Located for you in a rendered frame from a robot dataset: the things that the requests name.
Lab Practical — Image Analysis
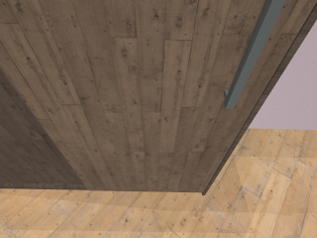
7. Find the handle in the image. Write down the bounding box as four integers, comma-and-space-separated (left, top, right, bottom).
224, 0, 286, 109

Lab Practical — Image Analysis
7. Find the wardrobe door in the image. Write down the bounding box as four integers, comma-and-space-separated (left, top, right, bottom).
0, 69, 83, 184
0, 0, 317, 193

